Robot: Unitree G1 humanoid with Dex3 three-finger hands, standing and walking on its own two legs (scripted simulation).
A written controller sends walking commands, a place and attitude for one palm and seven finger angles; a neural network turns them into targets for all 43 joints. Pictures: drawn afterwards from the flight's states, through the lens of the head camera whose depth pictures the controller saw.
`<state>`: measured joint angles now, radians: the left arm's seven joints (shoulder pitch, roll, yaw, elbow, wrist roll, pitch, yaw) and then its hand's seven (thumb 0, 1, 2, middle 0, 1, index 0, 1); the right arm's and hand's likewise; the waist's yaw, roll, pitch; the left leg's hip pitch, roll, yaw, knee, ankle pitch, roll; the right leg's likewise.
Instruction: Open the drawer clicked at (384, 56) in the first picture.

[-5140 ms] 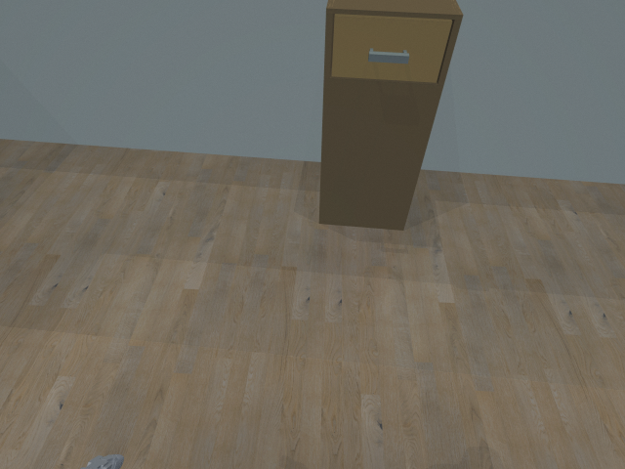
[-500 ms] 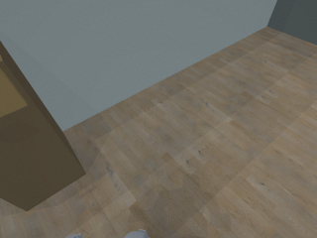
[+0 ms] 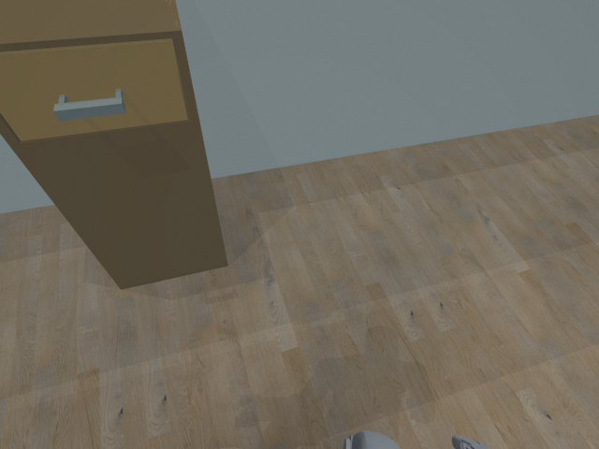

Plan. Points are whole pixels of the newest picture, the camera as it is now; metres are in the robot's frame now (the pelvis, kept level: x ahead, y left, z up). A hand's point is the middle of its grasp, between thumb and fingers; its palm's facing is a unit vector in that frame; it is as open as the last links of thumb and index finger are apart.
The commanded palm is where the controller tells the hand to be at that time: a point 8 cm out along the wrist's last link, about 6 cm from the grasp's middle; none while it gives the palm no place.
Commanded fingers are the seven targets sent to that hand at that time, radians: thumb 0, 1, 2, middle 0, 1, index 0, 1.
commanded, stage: turn to face it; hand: left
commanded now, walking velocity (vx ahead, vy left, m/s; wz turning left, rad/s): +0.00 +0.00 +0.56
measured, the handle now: (91, 102) +0.67 +0.45 +0.01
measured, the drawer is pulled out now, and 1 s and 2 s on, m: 0.00 0.00 0.00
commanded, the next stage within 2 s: take the last steps up to it in 0.44 s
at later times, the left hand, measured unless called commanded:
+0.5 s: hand out of the picture +0.01 +0.16 -0.14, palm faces +0.28 -0.92 -0.27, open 7.4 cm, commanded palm none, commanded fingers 0.00 0.90 0.90 -0.20 -0.30 -0.20 -0.30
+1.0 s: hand out of the picture -0.01 +0.19 -0.16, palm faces +0.36 -0.91 -0.18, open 7.4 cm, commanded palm none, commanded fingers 0.00 0.90 0.90 -0.20 -0.30 -0.20 -0.30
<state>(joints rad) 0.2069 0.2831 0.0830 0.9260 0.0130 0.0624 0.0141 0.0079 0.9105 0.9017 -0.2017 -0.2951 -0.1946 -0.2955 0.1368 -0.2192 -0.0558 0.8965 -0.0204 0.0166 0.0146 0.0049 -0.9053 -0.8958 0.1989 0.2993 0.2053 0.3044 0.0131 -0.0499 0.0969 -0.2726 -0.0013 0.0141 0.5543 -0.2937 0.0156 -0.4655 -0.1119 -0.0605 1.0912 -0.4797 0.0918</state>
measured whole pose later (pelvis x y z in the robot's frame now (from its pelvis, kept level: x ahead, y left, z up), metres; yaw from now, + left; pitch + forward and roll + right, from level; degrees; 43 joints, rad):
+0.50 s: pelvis +0.00 -0.04 +0.01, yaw +15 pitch -2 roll +2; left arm 0.23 0.18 0.03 0.91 0.03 0.01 0.02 0.00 0.91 0.90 -0.21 -0.30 -0.20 -0.30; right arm 0.20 -0.26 -0.09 0.97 -0.02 0.08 0.03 0.01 -0.91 -0.90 0.20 0.30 0.20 0.30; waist 0.00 0.02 0.06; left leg -0.41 0.02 0.00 1.01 -0.41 -0.06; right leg -0.22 -0.10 -0.15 0.50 -0.25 -0.02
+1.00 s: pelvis +0.03 +0.01 +0.01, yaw +19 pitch -1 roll +1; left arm 0.28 0.20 0.05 1.06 0.03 0.02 -0.02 0.01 0.91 0.90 -0.20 -0.29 -0.19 -0.30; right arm 0.39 -0.13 -0.03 1.10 -0.02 -0.04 -0.01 0.01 -0.91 -0.90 0.20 0.30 0.21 0.30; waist 0.00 -0.03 0.01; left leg -0.01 -0.02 0.05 0.30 -0.27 0.03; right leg -0.48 -0.11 -0.07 0.85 -0.29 0.04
